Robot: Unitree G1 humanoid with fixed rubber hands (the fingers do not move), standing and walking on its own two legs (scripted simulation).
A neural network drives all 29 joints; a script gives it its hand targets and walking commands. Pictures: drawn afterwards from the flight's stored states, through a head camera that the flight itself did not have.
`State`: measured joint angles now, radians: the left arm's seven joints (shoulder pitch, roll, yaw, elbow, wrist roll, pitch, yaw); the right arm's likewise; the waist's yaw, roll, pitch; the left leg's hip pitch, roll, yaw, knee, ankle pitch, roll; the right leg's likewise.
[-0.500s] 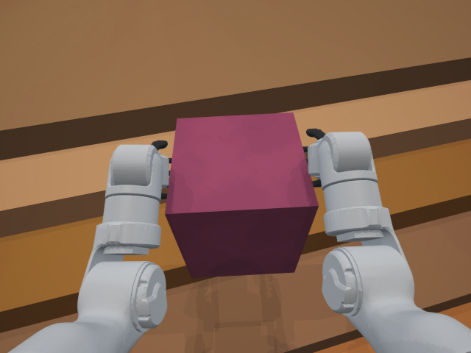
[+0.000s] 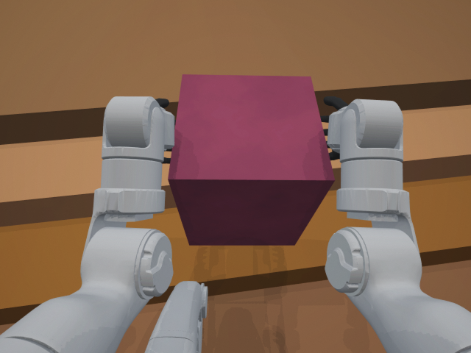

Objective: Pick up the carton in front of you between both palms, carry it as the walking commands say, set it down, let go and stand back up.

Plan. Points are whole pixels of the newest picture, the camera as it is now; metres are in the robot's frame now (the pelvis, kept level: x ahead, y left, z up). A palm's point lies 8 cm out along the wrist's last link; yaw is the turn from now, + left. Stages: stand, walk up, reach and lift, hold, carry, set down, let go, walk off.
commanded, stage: carry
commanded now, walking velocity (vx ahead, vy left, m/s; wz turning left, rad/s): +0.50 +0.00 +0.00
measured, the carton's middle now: (244, 168) +0.40 +0.02 +0.09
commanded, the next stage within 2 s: none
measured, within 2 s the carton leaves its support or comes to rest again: neither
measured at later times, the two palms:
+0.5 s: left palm out of the picture +0.71 +0.29 +0.32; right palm out of the picture +0.69 +0.01 +0.33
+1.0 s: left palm out of the picture +1.03 +0.50 +0.50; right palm out of the picture +1.10 +0.23 +0.46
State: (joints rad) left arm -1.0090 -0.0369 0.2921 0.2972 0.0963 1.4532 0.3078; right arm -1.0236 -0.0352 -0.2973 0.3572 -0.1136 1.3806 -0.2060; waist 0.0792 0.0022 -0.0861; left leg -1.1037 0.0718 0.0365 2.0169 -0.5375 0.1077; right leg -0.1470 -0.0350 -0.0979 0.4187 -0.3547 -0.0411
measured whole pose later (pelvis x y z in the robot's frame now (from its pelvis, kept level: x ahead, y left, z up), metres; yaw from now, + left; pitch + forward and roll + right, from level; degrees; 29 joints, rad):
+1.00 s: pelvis +0.66 +0.28 +0.29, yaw +5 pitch +3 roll -1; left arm -1.31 -0.05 0.32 0.41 -0.02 1.42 0.58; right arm -1.11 -0.03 -0.55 0.29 -0.18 1.35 -0.12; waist 0.18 -0.04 0.10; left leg -1.06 0.08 -0.02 1.34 -0.45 0.15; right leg -0.13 -0.12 -0.11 0.44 -0.30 0.01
